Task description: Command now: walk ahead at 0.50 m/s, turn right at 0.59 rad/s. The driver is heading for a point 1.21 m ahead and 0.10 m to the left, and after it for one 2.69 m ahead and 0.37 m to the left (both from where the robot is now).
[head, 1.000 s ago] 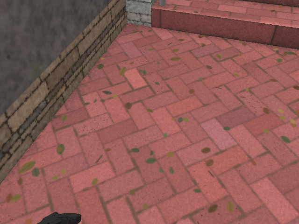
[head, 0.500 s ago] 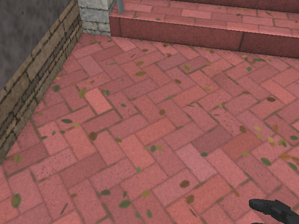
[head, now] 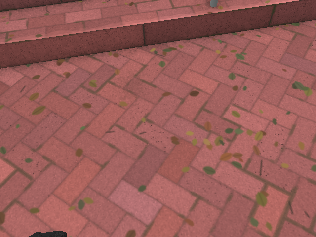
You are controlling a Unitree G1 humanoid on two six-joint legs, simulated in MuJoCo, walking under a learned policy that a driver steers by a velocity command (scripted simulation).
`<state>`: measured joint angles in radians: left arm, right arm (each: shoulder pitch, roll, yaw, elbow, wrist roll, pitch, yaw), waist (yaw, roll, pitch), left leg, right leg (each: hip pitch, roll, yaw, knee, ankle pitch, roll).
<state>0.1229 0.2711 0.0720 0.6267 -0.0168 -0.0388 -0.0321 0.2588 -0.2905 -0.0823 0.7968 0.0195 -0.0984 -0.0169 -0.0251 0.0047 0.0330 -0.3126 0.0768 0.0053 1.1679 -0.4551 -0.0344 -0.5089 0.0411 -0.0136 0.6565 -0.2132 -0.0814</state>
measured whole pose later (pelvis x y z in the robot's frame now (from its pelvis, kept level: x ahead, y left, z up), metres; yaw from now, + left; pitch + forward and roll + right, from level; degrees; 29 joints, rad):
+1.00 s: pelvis +0.53 -0.10 +0.01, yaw -11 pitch +3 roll +1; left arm 0.12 0.24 0.04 0.65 0.00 -0.08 -0.02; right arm 0.34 -0.29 -0.05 0.82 0.03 -0.07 0.01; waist -0.04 0.02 0.00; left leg -0.39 0.02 -0.05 1.12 -0.42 0.02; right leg -0.41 0.01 -0.04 0.54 -0.19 -0.05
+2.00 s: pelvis +1.08 -0.10 +0.01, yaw +22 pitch +1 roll +1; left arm 0.17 0.28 0.03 0.71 0.05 -0.07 0.01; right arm 0.34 -0.33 -0.08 0.78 -0.02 -0.03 0.02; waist -0.03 0.03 0.02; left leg -0.28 -0.10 -0.12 0.99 -0.44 0.07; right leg -0.37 -0.01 -0.04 0.54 -0.20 -0.02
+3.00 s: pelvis +1.49 +0.17 +0.02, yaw +31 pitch +4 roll -3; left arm -0.01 0.11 -0.08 0.63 0.01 0.04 0.02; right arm 0.49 -0.19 0.04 1.08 0.02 -0.08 -0.05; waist 0.00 -0.01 0.00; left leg 0.13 -0.02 0.16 0.17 -0.29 0.07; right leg -1.09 0.02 -0.19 1.50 -0.52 -0.13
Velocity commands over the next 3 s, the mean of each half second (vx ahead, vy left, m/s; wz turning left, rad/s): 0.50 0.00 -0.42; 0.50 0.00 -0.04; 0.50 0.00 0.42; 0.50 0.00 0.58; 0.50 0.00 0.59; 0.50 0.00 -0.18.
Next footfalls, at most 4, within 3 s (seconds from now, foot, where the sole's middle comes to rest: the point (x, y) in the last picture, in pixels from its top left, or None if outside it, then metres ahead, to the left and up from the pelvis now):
0.40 left None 0.41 0.08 -0.76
0.90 right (216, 194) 0.60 -0.22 -0.76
1.44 left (165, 134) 0.92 -0.01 -0.76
1.90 right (191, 89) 1.21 -0.16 -0.76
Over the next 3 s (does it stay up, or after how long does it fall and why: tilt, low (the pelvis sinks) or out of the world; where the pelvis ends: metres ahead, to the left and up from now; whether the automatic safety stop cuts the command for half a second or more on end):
stays up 1.49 0.17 0.02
